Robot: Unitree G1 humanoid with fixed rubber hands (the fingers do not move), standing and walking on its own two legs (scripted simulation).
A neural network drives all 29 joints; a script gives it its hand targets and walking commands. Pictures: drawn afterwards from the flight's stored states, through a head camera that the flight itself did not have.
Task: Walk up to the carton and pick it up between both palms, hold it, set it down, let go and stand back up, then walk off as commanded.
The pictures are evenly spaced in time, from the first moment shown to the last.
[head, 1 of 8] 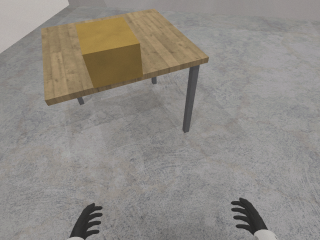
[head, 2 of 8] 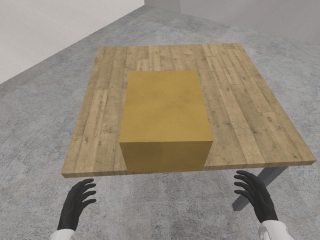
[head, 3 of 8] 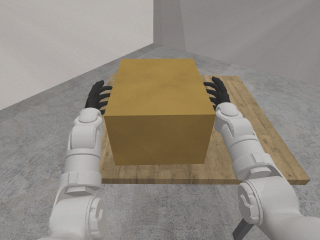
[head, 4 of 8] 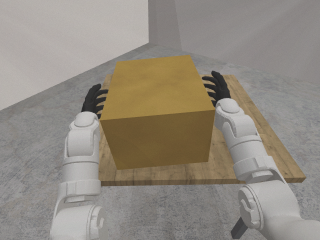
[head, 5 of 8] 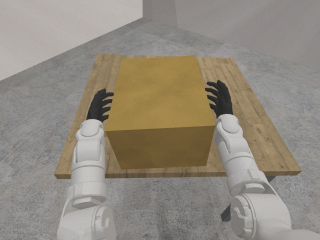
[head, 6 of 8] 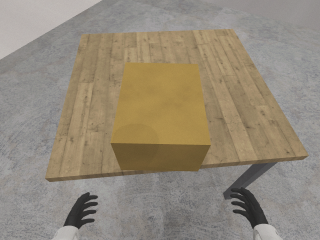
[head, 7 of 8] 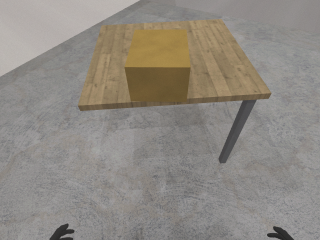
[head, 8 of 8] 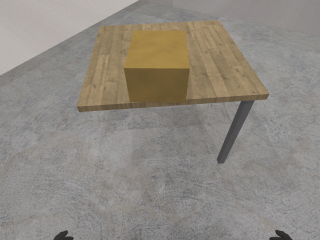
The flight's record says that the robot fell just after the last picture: no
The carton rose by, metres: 0.20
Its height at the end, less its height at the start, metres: +0.00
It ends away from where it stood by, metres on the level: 0.02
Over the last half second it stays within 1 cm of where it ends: yes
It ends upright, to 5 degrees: yes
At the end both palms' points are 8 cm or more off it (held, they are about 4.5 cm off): yes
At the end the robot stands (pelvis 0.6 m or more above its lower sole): yes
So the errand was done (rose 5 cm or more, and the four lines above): yes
